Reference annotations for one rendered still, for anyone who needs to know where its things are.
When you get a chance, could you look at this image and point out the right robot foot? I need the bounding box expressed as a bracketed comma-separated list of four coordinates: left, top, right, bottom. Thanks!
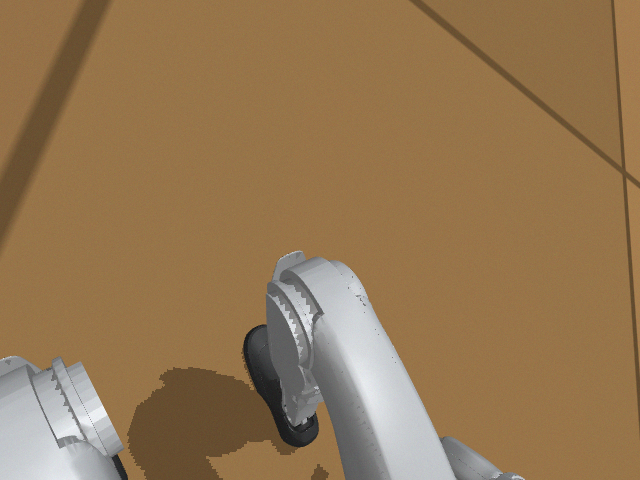
[243, 324, 319, 447]

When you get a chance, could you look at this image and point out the left robot foot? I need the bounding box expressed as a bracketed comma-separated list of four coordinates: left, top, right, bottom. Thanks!
[112, 454, 128, 480]

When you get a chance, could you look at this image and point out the right robot hand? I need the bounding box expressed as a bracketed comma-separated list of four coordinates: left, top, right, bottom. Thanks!
[439, 436, 504, 480]

